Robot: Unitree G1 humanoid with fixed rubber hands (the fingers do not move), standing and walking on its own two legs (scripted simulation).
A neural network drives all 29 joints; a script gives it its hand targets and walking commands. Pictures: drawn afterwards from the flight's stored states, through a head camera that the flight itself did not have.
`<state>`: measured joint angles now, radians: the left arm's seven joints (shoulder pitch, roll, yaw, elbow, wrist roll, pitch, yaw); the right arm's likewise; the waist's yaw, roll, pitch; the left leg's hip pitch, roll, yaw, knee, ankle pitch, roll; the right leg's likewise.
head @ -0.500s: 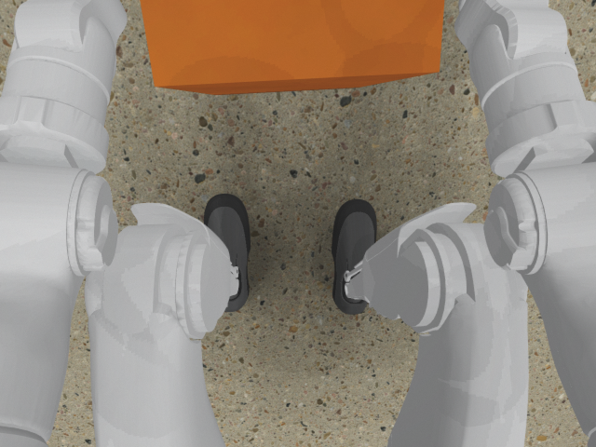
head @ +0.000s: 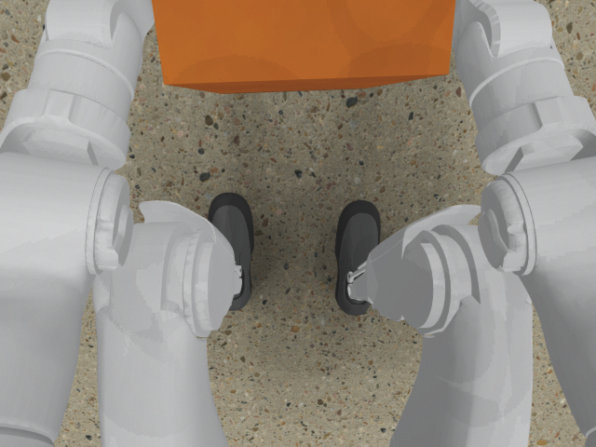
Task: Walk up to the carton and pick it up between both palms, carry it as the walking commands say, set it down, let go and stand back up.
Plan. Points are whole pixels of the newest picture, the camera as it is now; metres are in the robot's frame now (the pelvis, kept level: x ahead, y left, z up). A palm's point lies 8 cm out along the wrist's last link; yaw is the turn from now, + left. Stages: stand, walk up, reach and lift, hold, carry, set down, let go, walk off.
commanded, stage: reach and lift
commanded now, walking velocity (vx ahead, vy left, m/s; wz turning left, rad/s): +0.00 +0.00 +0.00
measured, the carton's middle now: out of the picture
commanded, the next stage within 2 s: none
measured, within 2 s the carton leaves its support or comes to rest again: leaves its support in 0.66 s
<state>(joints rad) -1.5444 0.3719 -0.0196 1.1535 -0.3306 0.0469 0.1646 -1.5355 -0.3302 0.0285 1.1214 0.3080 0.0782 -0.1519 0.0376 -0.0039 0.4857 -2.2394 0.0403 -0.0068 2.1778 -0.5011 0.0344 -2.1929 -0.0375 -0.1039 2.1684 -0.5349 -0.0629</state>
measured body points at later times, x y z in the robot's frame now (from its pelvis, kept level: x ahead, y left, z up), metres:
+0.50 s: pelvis +0.00 +0.00 -0.01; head +0.37 +0.02 +0.23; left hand +0.56 +0.20 -0.18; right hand +0.58 -0.12 -0.18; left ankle +0.13 +0.11 -0.34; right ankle +0.13 -0.10 -0.34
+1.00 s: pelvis -0.01 +0.00 +0.00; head +0.34 +0.04 +0.27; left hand +0.56 +0.20 -0.12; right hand +0.58 -0.11 -0.12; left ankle +0.13 +0.12 -0.34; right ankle +0.13 -0.10 -0.34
